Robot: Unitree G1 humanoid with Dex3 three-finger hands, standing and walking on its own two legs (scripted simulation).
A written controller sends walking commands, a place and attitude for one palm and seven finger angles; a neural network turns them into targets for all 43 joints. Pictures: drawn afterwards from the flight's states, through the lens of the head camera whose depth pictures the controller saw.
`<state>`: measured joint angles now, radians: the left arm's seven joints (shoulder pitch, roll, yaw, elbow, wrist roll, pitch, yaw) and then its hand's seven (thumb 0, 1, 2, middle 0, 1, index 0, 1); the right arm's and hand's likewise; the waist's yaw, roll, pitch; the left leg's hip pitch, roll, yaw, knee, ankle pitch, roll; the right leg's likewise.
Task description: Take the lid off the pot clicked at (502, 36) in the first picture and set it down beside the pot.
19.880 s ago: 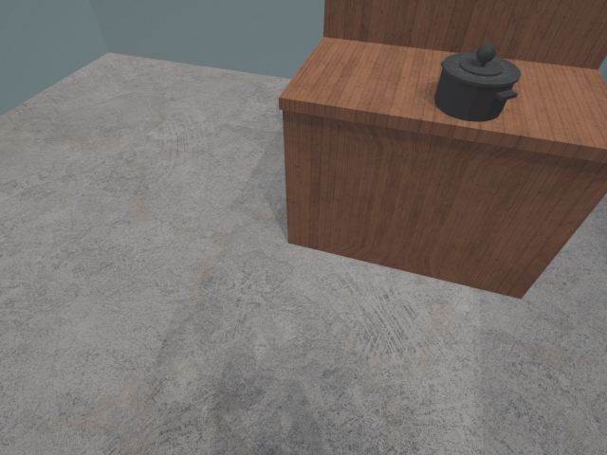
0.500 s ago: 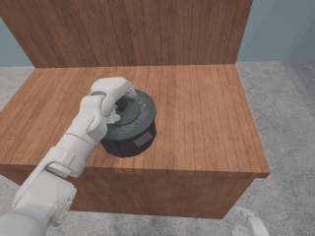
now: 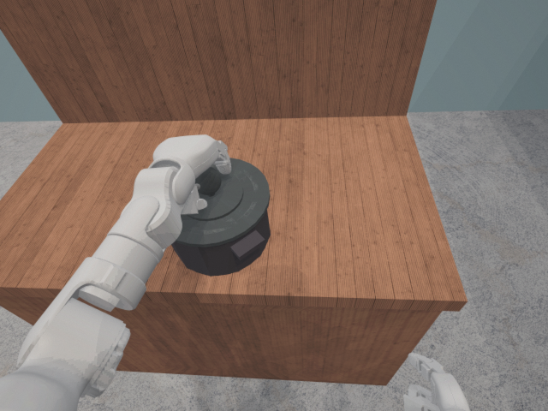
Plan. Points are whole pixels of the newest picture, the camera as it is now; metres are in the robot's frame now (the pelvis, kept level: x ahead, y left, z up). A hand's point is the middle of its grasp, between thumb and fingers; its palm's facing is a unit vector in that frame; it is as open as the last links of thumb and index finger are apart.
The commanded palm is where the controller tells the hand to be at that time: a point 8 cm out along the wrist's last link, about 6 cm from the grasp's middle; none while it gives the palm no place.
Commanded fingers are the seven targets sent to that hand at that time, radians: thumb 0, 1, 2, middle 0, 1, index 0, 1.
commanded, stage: close the fingers and squeeze the knob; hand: left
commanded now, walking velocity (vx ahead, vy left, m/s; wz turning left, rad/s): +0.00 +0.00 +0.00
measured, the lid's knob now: (206, 180) +0.46 +0.12 +0.09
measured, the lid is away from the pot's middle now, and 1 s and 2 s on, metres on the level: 0.00 0.00 0.01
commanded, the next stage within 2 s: lift the lid straight up in 1.24 s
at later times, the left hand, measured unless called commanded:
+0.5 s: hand (199, 188) +0.42 +0.13 +0.11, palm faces -0.28 -0.06 -0.96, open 7.7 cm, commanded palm +0.40 +0.13 +0.17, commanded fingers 0.00 0.39 0.81 -0.78 -0.98 -0.78 -0.98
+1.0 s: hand (199, 187) +0.42 +0.13 +0.11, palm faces -0.28 -0.06 -0.96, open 7.6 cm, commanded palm +0.41 +0.14 +0.17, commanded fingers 0.00 0.52 0.90 -0.82 -0.98 -0.82 -0.97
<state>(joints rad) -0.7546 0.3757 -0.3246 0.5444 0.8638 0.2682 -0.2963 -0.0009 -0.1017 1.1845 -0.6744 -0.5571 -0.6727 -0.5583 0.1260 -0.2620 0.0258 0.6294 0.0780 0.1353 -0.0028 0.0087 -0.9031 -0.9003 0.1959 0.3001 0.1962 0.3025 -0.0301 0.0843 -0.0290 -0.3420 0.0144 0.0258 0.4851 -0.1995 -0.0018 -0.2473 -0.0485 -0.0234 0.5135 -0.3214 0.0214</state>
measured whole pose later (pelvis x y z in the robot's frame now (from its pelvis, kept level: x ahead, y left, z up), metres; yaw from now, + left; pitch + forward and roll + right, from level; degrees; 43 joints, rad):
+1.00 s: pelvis +0.00 +0.00 +0.00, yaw +0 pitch +3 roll +0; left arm -0.75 0.37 -0.33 0.53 0.87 0.28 -0.30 0.00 0.23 0.77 -0.69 -0.91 -0.69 -0.91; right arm 0.13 -0.26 0.03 0.63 0.08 0.14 0.00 0.01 -0.90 -0.90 0.20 0.30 0.20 0.30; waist -0.03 0.08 -0.03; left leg -0.34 0.01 0.03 0.49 -0.20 0.00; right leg -0.24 -0.05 -0.02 0.50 -0.32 0.02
